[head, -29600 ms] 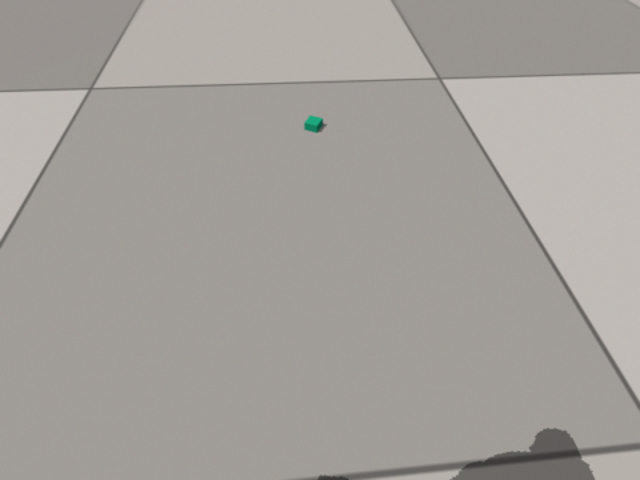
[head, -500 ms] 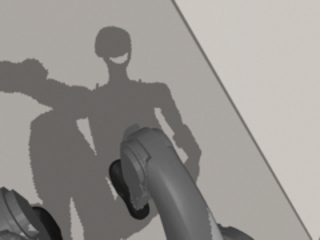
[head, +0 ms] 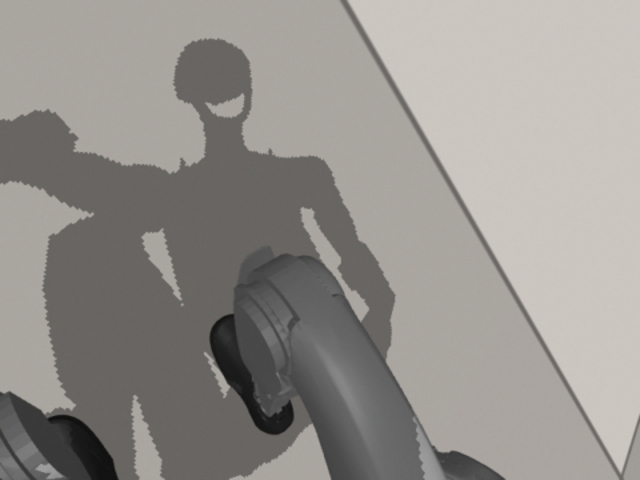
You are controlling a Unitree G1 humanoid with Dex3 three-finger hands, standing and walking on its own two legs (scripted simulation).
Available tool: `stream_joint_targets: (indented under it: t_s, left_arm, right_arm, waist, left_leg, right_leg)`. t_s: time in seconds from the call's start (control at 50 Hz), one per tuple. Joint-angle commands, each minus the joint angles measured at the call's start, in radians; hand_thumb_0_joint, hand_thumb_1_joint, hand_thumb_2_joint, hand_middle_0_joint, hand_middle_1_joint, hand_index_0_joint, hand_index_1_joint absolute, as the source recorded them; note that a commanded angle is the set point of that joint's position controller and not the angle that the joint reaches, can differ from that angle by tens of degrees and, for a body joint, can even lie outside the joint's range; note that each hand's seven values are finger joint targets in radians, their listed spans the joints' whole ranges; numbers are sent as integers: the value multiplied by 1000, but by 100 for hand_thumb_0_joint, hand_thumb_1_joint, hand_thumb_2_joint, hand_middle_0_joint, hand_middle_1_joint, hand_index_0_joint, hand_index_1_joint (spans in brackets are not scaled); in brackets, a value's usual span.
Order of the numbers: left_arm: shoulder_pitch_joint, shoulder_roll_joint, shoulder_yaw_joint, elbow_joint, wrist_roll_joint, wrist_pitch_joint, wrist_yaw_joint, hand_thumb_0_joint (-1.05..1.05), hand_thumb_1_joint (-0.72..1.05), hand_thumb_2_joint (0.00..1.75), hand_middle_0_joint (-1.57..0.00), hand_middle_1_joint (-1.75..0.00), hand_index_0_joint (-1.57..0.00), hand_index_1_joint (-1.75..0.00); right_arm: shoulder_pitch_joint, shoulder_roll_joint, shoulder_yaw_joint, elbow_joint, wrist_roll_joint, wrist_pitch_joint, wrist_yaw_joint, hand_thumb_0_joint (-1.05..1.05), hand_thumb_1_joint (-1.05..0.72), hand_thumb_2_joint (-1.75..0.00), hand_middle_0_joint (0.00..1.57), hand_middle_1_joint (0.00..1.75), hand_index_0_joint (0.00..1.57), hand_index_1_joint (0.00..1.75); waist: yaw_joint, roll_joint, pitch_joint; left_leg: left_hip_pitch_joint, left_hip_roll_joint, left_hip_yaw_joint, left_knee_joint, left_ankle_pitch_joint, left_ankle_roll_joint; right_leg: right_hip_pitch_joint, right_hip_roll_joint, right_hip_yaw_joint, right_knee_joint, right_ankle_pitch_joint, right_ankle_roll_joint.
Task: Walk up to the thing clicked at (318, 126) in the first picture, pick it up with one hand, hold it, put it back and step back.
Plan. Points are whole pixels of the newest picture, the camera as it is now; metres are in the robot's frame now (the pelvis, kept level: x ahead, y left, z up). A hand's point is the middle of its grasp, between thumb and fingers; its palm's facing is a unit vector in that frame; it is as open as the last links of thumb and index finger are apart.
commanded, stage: rest palm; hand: left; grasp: from above
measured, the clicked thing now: out of the picture +0.42 +0.44 -0.27
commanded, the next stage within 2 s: none
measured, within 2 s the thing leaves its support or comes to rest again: neither
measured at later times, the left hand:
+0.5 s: hand out of the picture +0.43 +0.38 -0.24, palm faces +0.09 -0.45 -0.89, open 12.6 cm
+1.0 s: hand out of the picture +0.44 +0.38 -0.26, palm faces +0.12 -0.44 -0.89, open 12.4 cm
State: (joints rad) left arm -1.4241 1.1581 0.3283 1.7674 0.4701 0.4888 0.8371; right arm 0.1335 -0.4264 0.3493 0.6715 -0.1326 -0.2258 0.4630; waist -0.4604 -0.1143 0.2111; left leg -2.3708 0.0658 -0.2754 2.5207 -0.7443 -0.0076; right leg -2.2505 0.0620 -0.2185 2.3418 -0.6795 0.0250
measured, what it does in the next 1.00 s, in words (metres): stands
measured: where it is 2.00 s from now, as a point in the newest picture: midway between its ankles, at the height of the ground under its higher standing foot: (190, 444)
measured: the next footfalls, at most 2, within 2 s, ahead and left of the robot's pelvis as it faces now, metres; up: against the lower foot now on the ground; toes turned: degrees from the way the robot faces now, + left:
none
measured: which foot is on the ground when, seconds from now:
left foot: down 0.00-1.00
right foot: down 0.00-1.00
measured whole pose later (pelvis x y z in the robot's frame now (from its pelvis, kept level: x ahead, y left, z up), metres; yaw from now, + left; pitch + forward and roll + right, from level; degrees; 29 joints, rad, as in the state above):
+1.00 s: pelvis +0.00 +0.00 +0.00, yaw -1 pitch +31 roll -16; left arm -1.38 1.16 0.38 1.73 0.46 0.47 0.85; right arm 0.07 -0.43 0.39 0.62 -0.15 -0.20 0.46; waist -0.47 -0.17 0.24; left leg -2.35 0.06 -0.29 2.52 -0.76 -0.01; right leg -2.22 0.06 -0.23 2.33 -0.69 0.03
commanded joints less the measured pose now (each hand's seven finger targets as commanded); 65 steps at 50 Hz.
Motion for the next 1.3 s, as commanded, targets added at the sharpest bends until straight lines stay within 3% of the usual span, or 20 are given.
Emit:
stream_joint_targets:
  t_s: [0.0,0.26,0.34,0.42,0.46,0.56,0.58,0.72,0.8,0.9,1.04,1.12,1.22,1.28]
  left_arm:
    - [-194,118,11,-50,-3,-4,-3,0,-36,84,-33,-76,-27,-83]
    - [-177,120,11,-52,-9,-16,-7,0,-32,88,-36,-79,-30,-86]
    - [-175,119,11,-55,-14,-17,-7,0,-31,89,-38,-76,-31,-84]
    - [-180,137,9,-59,12,-21,-4,0,-33,88,-35,-78,-29,-85]
    - [-176,144,-13,-88,43,-23,-3,0,-32,88,-36,-78,-29,-86]
    - [-187,176,-13,-155,90,-31,33,0,-37,85,-31,-77,-25,-84]
    - [-191,185,-8,-157,78,-33,39,0,-36,83,-31,-77,-26,-83]
    - [-176,196,38,-149,29,-40,73,0,-31,87,-35,-78,-29,-85]
    - [-160,175,24,-141,5,-35,63,0,-26,91,-37,-82,-31,-88]
    - [-150,182,18,-134,5,-27,49,0,-29,88,-34,-82,-29,-87]
    - [-145,194,22,-137,30,-24,42,0,-38,86,-26,-84,-21,-89]
    - [-140,184,9,-163,42,-26,41,0,-37,88,-26,-86,-22,-91]
    - [-124,163,21,-155,5,-28,46,0,-31,86,-31,-83,-27,-88]
    - [-134,163,25,-147,-8,-29,37,0,-32,85,-30,-82,-25,-87]
  right_arm:
    - [239,-350,-76,55,-5,4,-8,0,-95,-92,20,30,20,30]
    - [217,-353,-70,50,-9,0,-18,0,-95,-92,20,30,20,30]
    - [222,-351,-66,46,-7,-3,-18,0,-95,-92,20,30,20,30]
    - [214,-351,-61,48,-9,-2,-20,0,-95,-92,20,30,20,30]
    - [220,-347,-57,37,-9,7,-23,0,-95,-92,20,30,20,30]
    - [184,-345,-55,24,-16,15,-17,0,-94,-92,20,30,20,30]
    - [171,-349,-55,39,-22,14,-20,0,-94,-92,20,30,20,30]
    - [178,-359,-47,21,-23,21,-4,0,-94,-92,20,30,20,30]
    - [181,-357,-34,-3,-21,23,1,0,-94,-92,20,30,20,30]
    - [184,-362,-32,-6,-18,28,2,0,-94,-92,20,30,20,30]
    - [160,-361,-46,13,-13,31,-6,0,-94,-92,20,30,20,30]
    - [158,-354,-47,6,-8,31,-3,0,-94,-92,20,30,20,30]
    - [171,-363,-45,-2,-7,27,1,0,-94,-92,20,30,20,30]
    - [169,-367,-47,10,-9,25,1,0,-94,-92,20,30,20,30]
  waist:
    - [-79,495,-636]
    - [-79,483,-614]
    - [-73,492,-633]
    - [-76,528,-615]
    - [-83,543,-630]
    - [-68,621,-621]
    - [-66,620,-617]
    - [-75,617,-647]
    - [-79,571,-660]
    - [-77,562,-657]
    - [-67,580,-623]
    - [-67,590,-625]
    - [-72,553,-637]
    - [-70,558,-623]
  left_leg:
    - [457,12,54,-237,223,22]
    - [454,11,54,-241,211,21]
    - [472,16,56,-230,253,19]
    - [505,21,30,-252,236,10]
    - [532,21,40,-249,266,11]
    - [609,33,22,-270,288,-2]
    - [594,29,31,-273,259,2]
    - [595,29,47,-246,313,1]
    - [552,20,68,-214,343,14]
    - [542,20,58,-217,332,14]
    - [541,23,39,-251,225,9]
    - [558,23,33,-254,248,5]
    - [546,24,43,-233,288,12]
    - [530,21,45,-239,273,10]
  right_leg:
    - [415,48,-55,-217,330,-13]
    - [416,49,-55,-227,323,-11]
    - [424,54,-54,-224,357,-10]
    - [382,45,-68,-208,334,-20]
    - [412,47,-65,-206,363,-20]
    - [404,31,-69,-185,372,-30]
    - [412,34,-66,-194,358,-30]
    - [451,28,-64,-205,407,-24]
    - [490,35,-58,-220,445,-12]
    - [470,40,-62,-211,431,-12]
    - [413,38,-70,-211,337,-21]
    - [399,32,-73,-205,346,-23]
    - [439,41,-67,-209,392,-15]
    - [416,34,-65,-210,371,-16]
